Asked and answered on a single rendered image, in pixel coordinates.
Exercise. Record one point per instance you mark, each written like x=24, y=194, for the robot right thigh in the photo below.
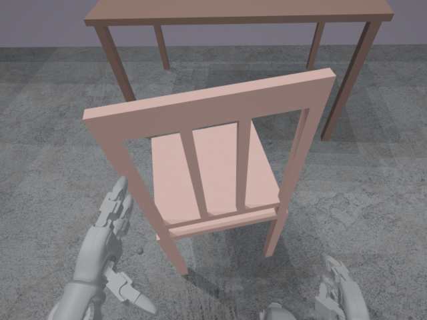
x=275, y=313

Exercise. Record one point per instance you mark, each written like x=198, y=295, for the table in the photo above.
x=209, y=12

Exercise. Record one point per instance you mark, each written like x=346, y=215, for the chair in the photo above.
x=216, y=178

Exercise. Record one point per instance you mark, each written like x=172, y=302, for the right robot shin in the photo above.
x=275, y=305

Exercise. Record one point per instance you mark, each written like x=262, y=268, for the robot right hand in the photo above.
x=346, y=301

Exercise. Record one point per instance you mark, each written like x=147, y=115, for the robot left hand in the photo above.
x=103, y=241

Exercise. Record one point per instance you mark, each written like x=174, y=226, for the left robot forearm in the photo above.
x=80, y=301

